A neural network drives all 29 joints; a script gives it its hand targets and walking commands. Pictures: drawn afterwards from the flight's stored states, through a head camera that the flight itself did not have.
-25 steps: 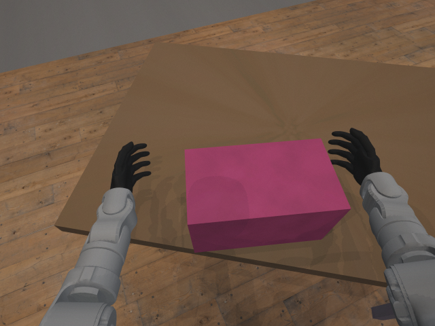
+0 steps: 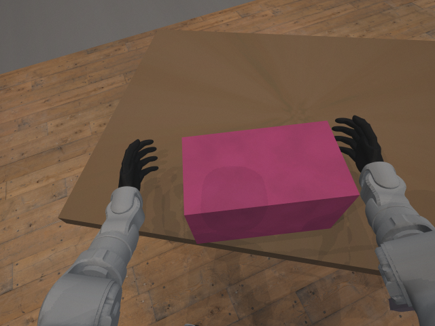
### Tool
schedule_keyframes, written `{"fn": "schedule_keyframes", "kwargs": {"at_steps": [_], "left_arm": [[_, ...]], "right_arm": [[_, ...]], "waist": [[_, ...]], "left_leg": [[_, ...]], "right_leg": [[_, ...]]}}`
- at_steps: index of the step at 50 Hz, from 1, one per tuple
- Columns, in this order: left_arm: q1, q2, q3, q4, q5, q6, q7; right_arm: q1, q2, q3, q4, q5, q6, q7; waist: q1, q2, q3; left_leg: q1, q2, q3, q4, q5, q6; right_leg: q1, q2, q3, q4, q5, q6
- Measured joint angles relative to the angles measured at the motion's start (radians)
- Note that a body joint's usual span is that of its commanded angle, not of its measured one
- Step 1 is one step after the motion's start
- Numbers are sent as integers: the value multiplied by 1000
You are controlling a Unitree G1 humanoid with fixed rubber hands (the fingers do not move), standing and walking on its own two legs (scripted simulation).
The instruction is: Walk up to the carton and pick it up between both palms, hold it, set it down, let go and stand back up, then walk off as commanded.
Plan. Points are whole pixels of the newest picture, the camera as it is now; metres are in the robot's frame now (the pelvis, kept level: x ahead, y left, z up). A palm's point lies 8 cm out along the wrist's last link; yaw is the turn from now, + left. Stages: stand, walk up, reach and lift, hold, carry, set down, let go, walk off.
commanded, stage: reach and lift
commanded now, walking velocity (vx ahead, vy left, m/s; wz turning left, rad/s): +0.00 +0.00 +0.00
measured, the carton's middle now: (259, 184) +0.41 +0.00 -0.03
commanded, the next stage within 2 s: none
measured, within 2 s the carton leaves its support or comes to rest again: neither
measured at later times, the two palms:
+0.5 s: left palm (155, 179) +0.37 +0.20 +0.01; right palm (358, 159) +0.45 -0.18 +0.03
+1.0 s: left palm (150, 183) +0.36 +0.21 +0.01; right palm (349, 162) +0.45 -0.16 +0.03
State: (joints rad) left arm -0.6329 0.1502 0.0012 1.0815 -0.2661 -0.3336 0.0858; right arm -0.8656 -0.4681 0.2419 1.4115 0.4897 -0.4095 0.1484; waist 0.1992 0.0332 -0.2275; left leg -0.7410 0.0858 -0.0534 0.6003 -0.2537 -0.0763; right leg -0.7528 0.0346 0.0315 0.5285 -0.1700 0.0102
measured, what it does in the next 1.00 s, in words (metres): stands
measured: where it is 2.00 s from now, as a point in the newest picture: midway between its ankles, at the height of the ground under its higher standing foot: outside the picture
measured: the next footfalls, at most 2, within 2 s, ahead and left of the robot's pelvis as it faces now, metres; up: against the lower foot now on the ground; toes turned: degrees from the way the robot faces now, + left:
none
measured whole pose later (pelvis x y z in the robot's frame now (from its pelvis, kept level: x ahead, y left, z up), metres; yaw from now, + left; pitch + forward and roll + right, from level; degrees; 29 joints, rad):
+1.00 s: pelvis -0.01 +0.00 -0.01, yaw +0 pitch +24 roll +0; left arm -0.71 0.08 0.17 1.27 -0.15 -0.48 0.13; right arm -0.92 -0.30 0.10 1.43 0.25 -0.40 0.05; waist 0.14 0.01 -0.26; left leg -0.79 0.08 -0.04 0.63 -0.25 -0.08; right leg -0.83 0.03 0.05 0.60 -0.19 0.01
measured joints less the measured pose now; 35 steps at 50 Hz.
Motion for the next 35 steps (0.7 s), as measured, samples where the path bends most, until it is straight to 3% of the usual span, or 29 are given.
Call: {"fn": "schedule_keyframes", "kwargs": {"at_steps": [21,35], "left_arm": [[-110,-46,60,180,34,-89,8],[-74,-79,128,162,85,-111,31]], "right_arm": [[-71,97,-19,22,-94,27,-60],[-65,115,-36,12,-130,23,-83]], "waist": [[-32,-32,-38],[-33,-14,-34]], "left_leg": [[-77,-4,22,47,-7,-5],[-58,2,25,50,-17,-3]], "right_leg": [[-114,0,23,106,-29,-6],[-90,6,25,95,-30,-5]]}}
